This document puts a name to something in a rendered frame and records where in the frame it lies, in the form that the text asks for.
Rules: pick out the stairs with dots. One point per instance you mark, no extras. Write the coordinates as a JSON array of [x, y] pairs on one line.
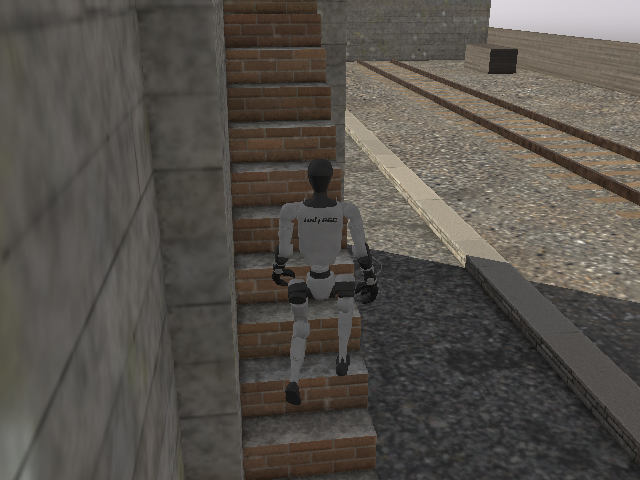
[[279, 120]]

